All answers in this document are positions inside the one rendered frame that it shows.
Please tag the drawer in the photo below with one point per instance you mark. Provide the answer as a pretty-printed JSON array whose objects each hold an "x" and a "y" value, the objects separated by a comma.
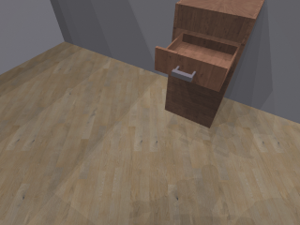
[{"x": 211, "y": 59}]

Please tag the cabinet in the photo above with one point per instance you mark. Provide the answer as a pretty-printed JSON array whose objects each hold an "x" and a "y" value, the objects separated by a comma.
[{"x": 227, "y": 21}]

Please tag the handle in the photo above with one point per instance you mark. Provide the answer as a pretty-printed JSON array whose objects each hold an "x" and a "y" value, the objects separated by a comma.
[{"x": 182, "y": 75}]

